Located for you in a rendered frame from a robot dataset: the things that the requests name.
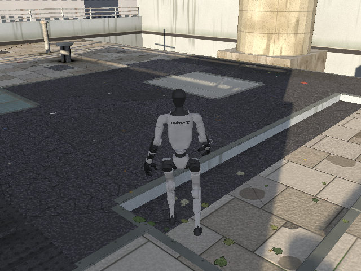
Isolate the right robot forearm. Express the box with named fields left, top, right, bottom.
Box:
left=202, top=134, right=210, bottom=150

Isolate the left robot upper arm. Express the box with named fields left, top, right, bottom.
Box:
left=153, top=114, right=168, bottom=146

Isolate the left robot hand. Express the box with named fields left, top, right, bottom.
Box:
left=144, top=161, right=157, bottom=176

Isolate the robot right shin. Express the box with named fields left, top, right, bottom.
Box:
left=193, top=189, right=201, bottom=228

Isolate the right robot hand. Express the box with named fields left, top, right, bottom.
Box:
left=198, top=147, right=210, bottom=156

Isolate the right robot upper arm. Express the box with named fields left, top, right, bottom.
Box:
left=191, top=113, right=207, bottom=143

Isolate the left robot forearm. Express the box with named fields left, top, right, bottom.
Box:
left=146, top=137, right=158, bottom=164

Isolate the robot right foot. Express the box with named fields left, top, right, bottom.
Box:
left=193, top=226, right=202, bottom=236

